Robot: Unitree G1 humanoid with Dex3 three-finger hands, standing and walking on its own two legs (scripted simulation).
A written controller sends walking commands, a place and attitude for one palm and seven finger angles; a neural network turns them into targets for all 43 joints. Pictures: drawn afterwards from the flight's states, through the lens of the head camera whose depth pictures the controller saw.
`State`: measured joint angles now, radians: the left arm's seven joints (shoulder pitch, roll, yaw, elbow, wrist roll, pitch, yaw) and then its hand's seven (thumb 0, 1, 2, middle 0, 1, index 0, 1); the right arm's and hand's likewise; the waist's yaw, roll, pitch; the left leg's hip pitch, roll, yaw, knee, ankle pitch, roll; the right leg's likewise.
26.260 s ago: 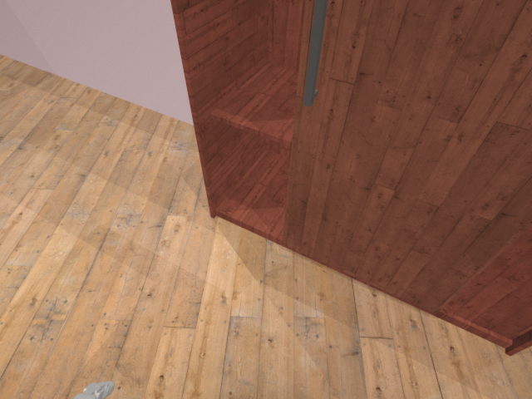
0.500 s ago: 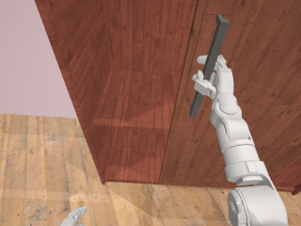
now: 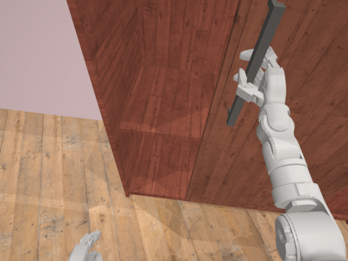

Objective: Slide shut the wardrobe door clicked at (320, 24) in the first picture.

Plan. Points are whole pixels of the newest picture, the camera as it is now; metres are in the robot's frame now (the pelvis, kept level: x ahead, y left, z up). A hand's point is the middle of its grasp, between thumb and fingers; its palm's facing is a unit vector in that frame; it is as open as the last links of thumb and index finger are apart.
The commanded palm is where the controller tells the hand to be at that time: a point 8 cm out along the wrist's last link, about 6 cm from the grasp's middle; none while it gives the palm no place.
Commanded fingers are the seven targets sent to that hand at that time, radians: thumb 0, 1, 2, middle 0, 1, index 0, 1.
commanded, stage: step sideways, sliding the door along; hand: right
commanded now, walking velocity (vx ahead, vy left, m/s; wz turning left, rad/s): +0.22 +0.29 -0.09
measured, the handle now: (247, 73) +0.49 -0.13 +0.19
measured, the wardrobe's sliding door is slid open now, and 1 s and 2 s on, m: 0.33 0.24 0.00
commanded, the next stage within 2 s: stop walking and hold the door there in 1.96 s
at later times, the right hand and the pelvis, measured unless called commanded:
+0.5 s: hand (231, 83) +0.45 -0.09 +0.19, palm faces +0.27 +0.96 -0.06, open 6.1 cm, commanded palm +0.42 -0.07 +0.20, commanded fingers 0.00 -0.90 -0.90 0.45 1.40 0.45 1.40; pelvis +0.05 +0.10 -0.01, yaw -10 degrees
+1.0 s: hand (196, 77) +0.46 -0.01 +0.19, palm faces +0.40 +0.91 -0.08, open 6.2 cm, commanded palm +0.43 +0.02 +0.19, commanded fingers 0.00 -0.90 -0.90 0.45 1.40 0.45 1.40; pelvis +0.11 +0.22 +0.00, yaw -10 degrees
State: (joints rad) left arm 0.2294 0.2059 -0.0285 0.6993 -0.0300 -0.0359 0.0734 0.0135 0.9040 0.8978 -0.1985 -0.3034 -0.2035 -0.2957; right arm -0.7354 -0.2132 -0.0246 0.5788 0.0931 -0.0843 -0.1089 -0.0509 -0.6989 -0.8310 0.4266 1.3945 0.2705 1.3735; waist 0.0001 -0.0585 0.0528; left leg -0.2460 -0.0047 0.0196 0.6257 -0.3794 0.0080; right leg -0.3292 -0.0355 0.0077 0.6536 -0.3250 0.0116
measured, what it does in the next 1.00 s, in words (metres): steps to the left: left foot, then right foot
